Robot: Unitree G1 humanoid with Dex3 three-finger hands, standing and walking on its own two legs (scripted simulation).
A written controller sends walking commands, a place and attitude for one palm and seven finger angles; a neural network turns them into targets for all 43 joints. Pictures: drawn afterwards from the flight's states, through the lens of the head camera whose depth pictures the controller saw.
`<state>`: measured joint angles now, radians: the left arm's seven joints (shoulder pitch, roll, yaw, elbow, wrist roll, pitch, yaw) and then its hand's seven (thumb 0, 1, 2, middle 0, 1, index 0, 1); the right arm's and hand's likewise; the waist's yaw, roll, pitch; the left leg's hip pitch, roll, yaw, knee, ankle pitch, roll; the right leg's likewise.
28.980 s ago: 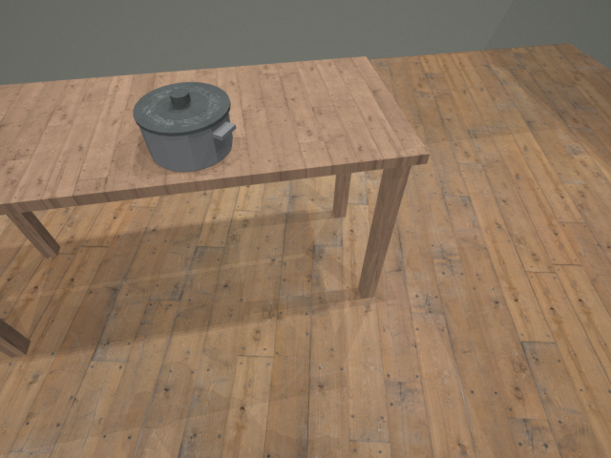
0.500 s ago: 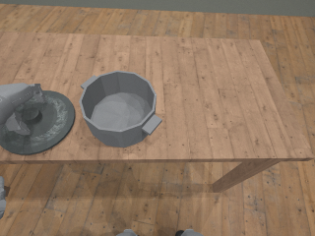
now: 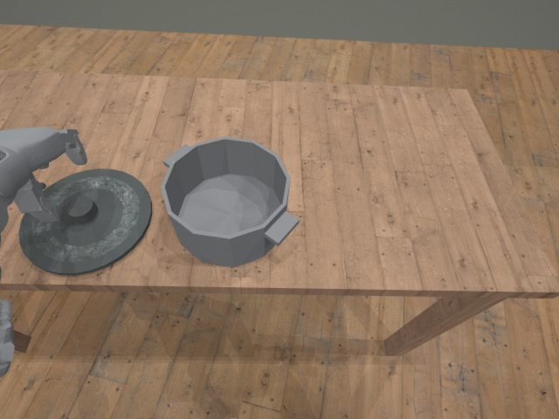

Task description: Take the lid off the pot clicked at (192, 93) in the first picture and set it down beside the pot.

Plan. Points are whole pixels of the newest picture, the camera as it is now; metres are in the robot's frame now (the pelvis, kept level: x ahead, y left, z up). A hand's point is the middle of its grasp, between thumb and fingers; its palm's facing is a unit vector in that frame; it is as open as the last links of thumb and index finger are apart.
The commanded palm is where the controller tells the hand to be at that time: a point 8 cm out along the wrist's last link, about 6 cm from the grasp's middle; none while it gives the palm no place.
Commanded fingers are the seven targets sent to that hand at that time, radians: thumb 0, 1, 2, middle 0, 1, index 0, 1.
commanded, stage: raise the empty hand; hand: left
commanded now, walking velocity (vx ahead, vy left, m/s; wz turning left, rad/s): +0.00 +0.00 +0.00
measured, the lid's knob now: (82, 209) +0.44 +0.33 -0.02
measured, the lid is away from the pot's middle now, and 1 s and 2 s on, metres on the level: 0.24 0.24 0.24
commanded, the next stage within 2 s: draw the hand back to the body in 0.76 s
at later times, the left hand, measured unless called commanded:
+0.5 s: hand (29, 147) +0.44 +0.33 +0.13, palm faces -0.35 -0.06 -0.93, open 11.0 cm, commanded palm +0.43 +0.32 +0.19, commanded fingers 0.00 0.06 0.49 -0.30 -0.95 -0.30 -0.95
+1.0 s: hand (16, 143) +0.42 +0.33 +0.15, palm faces -0.33 -0.07 -0.94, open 11.0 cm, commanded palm +0.41 +0.32 +0.20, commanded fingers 0.00 0.06 0.49 -0.30 -0.95 -0.30 -0.95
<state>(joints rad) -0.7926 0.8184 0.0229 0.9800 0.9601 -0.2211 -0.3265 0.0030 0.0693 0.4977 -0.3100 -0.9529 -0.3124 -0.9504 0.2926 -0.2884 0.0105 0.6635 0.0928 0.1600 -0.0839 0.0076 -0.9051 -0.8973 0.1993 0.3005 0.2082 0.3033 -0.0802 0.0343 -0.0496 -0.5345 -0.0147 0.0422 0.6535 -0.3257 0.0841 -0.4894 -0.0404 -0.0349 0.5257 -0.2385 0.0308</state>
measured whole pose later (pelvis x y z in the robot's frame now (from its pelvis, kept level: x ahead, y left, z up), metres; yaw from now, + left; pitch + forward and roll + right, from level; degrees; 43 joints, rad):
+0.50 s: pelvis +0.01 +0.01 +0.01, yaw +1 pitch +9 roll -3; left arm -0.83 0.81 0.02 0.89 0.93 -0.18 -0.37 0.00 0.07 0.50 -0.31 -0.95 -0.31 -0.95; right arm 0.27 -0.29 0.01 0.66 0.09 0.17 -0.06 0.01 -0.91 -0.90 0.20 0.30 0.21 0.30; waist -0.07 0.05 -0.04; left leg -0.41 -0.04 0.04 0.53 -0.28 0.09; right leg -0.37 -0.06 -0.04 0.41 -0.20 0.03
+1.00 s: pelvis +0.01 -0.01 +0.01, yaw +2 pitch +8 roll -2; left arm -0.81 0.83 0.04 0.81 0.90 -0.18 -0.42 0.00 0.07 0.50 -0.31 -0.95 -0.32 -0.95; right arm 0.24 -0.29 0.01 0.64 0.08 0.18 -0.05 0.01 -0.91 -0.90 0.20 0.30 0.21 0.30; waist -0.06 0.04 -0.03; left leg -0.38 -0.04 0.02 0.50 -0.26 0.08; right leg -0.34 -0.05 -0.05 0.38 -0.19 0.04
